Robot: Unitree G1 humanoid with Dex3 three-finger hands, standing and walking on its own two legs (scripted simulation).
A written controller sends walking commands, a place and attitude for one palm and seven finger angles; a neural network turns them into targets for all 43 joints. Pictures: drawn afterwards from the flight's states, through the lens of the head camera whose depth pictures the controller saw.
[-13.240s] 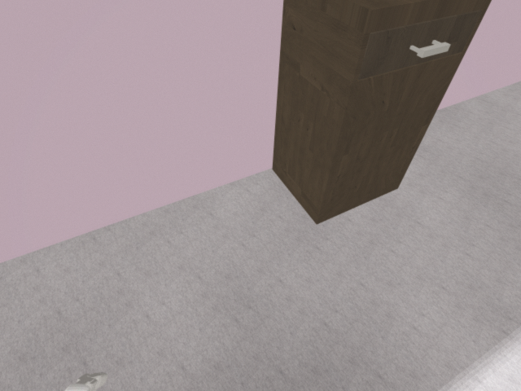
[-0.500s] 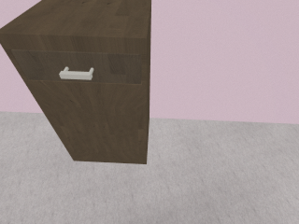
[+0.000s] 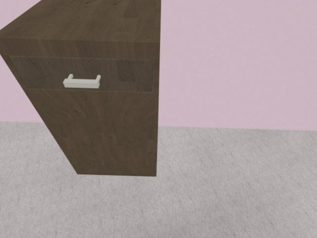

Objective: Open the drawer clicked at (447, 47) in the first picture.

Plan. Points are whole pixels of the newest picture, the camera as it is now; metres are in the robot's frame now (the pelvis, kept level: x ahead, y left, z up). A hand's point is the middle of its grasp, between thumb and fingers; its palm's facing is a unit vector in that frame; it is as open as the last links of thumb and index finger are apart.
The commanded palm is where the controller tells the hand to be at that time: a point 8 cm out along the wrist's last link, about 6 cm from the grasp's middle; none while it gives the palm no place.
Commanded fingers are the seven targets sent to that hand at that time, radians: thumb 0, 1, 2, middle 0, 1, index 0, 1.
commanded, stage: come to a stop and stand still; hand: left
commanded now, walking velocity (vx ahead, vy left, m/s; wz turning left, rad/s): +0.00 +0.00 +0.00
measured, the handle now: (83, 80) +0.61 +0.31 +0.05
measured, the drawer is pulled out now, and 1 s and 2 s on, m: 0.00 0.00 0.00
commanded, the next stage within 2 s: look again from close up in 0.40 s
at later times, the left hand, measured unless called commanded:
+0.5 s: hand out of the picture +0.02 +0.18 -0.18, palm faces +0.04 -0.98 -0.19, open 7.4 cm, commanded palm none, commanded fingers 0.00 0.90 0.90 -0.20 -0.30 -0.20 -0.30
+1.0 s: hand out of the picture +0.01 +0.18 -0.17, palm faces +0.01 -0.98 -0.22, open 7.3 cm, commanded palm none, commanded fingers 0.00 0.90 0.90 -0.20 -0.30 -0.20 -0.30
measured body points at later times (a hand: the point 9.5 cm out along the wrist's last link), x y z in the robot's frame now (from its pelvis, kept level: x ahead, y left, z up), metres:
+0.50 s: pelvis +0.02 +0.01 +0.00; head +0.03 +0.01 +0.45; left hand +0.02 +0.23 -0.16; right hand +0.00 -0.22 -0.16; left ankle -0.05 +0.10 -0.74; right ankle +0.03 -0.10 -0.74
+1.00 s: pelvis +0.00 +0.00 -0.01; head +0.01 -0.01 +0.44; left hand +0.01 +0.23 -0.16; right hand -0.01 -0.20 -0.18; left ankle -0.05 +0.10 -0.74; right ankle +0.03 -0.10 -0.74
